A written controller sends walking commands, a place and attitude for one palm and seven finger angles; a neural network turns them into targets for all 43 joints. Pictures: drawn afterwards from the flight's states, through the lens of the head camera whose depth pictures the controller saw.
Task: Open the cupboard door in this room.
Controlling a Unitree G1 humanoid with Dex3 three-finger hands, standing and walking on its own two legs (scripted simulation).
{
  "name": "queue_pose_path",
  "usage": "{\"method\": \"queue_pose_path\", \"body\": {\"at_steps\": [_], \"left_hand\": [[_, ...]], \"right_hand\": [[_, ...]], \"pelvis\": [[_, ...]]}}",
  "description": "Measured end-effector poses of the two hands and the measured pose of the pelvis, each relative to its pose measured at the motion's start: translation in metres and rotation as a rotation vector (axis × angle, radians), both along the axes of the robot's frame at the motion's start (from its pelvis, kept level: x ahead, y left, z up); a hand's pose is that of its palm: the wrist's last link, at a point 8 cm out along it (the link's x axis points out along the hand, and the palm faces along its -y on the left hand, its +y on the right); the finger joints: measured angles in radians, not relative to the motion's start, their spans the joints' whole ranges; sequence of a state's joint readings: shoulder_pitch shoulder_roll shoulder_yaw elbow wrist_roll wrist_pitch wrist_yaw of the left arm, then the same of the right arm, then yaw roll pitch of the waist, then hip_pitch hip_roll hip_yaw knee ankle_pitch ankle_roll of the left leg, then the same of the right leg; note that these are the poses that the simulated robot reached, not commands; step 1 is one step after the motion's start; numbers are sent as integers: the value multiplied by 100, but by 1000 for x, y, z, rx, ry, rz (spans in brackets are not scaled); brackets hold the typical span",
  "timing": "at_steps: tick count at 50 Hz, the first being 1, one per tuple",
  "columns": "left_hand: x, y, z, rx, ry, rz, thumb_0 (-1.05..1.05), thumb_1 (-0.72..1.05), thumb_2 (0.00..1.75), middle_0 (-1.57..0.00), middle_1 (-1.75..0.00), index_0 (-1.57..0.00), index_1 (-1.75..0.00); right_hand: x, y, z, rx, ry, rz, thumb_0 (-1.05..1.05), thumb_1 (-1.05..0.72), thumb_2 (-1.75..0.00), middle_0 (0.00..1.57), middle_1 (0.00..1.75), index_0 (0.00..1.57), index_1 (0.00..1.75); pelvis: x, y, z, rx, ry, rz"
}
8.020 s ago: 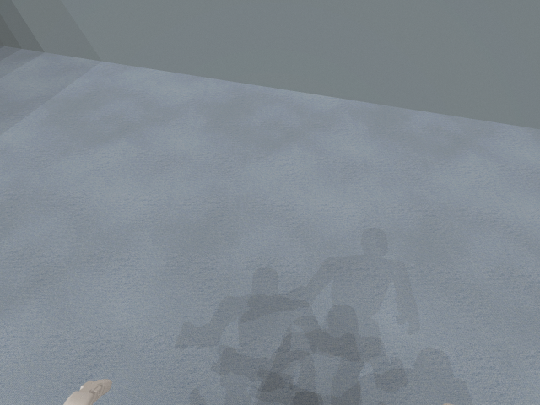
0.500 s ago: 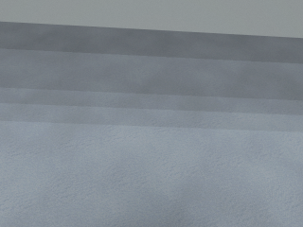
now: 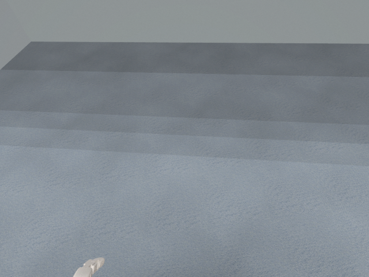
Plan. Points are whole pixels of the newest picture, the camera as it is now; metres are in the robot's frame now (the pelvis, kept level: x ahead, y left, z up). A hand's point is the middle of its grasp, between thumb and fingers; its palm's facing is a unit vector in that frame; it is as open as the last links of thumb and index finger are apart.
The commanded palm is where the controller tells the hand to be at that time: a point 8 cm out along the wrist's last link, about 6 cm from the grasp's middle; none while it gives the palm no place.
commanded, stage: turn or walk to find it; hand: left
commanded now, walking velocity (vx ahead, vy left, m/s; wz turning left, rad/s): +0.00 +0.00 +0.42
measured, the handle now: out of the picture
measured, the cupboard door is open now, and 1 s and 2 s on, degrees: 0 0 0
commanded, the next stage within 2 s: none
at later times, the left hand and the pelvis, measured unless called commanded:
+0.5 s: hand out of the picture -0.07 +0.19 -0.16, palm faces +0.31 -0.92 -0.25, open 7.3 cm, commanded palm none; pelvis -0.04 -0.01 +0.00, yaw +15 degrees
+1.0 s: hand out of the picture -0.06 +0.23 -0.15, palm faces +0.42 -0.87 -0.26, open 7.4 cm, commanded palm none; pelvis -0.07 +0.00 +0.01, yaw +25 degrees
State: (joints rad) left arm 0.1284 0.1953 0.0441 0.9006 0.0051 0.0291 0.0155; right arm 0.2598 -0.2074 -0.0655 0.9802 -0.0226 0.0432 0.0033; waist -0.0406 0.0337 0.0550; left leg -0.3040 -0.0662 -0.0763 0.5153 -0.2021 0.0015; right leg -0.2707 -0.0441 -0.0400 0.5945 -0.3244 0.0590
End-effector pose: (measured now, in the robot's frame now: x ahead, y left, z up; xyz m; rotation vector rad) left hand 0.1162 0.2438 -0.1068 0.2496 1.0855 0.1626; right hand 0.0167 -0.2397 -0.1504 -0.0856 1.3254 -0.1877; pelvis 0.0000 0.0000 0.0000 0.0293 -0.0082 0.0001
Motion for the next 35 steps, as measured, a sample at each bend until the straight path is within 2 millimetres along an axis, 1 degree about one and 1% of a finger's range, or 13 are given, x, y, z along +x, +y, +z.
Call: {"method": "queue_pose_path", "body": {"at_steps": [1, 3, 6, 10, 14, 17, 20, 22, 26, 28, 29, 32, 35], "left_hand": [[-4, -6, 1, 6, -7, 4, 0, 91, 90, -20, -30, -20, -30], [-18, -15, 6, 10, -9, 20, 0, 91, 90, -20, -30, -20, -30], [-42, -24, 11, 9, 13, 70, 0, 91, 90, -20, -30, -20, -30], [-73, -32, 12, -1, 55, 126, 0, 91, 90, -20, -30, -20, -30], [-102, -34, 7, -13, 77, 199, 0, 91, 90, -20, -30, -21, -30], [-127, -31, 2, -22, 104, 248, 0, 92, 90, -20, -30, -21, -30], [-156, -26, -5, -37, 144, 293, 0, 92, 90, -20, -30, -20, -30], [-177, -21, -11, -49, 173, 324, 0, 91, 90, -20, -30, -20, -30], [-218, -4, -28, -78, 223, 390, 0, 91, 90, -20, -30, -20, -30], [-236, 7, -40, -94, 243, 424, 0, 91, 90, -20, -30, -20, -30], [-244, 11, -43, -97, 256, 436, 0, 91, 90, -20, -30, -20, -30], [-255, 21, -42, -105, 278, 458, 0, 91, 90, -20, -30, -20, -30], [-255, 30, -34, -108, 251, 472, 1, 91, 90, -20, -30, -20, -30]], "right_hand": [[-4, -6, -4, 6, 12, 1, 0, -90, -90, 20, 30, 20, 30], [-10, -15, -6, 12, 36, 15, 0, -91, -90, 20, 30, 20, 30], [-13, -28, -3, 14, 62, 44, 0, -91, -90, 20, 30, 20, 30], [-12, -41, 2, 4, 75, 81, 0, -91, -90, 20, 30, 19, 30], [-7, -46, 6, -15, 100, 137, 0, -91, -90, 20, 30, 19, 30], [5, -43, 8, -30, 102, 186, 0, -91, -90, 19, 30, 19, 30], [25, -33, 10, -43, 72, 238, 0, -91, -90, 19, 30, 19, 30], [41, -22, 13, -51, 35, 277, 0, -91, -90, 19, 30, 19, 30], [75, 11, 21, -70, -70, 358, 0, -91, -90, 19, 30, 19, 30], [88, 28, 23, -80, -130, 394, 0, -91, -90, 19, 30, 19, 30], [91, 36, 26, -81, -151, 408, 0, -91, -90, 19, 30, 19, 30], [95, 56, 38, -80, -189, 440, 0, -91, -90, 20, 30, 19, 30], [92, 68, 44, -76, -190, 462, 0, -91, -90, 20, 30, 20, 30]], "pelvis": [[-3, -4, -1, -7, -4, 10], [-8, -12, 1, -4, -10, 40], [-11, -20, 7, 13, -13, 70], [-15, -27, 12, 18, -12, 114], [-19, -30, 12, 14, -9, 160], [-23, -28, 11, 10, -7, 189], [-29, -22, 10, 4, -5, 215], [-34, -16, 8, -1, -4, 231], [-46, 0, 1, -22, -6, 270], [-52, 9, -6, -27, -10, 289], [-54, 12, -6, -21, -14, 291], [-59, 20, 0, -32, -22, 302], [-63, 25, 7, -46, -23, 328]]}}
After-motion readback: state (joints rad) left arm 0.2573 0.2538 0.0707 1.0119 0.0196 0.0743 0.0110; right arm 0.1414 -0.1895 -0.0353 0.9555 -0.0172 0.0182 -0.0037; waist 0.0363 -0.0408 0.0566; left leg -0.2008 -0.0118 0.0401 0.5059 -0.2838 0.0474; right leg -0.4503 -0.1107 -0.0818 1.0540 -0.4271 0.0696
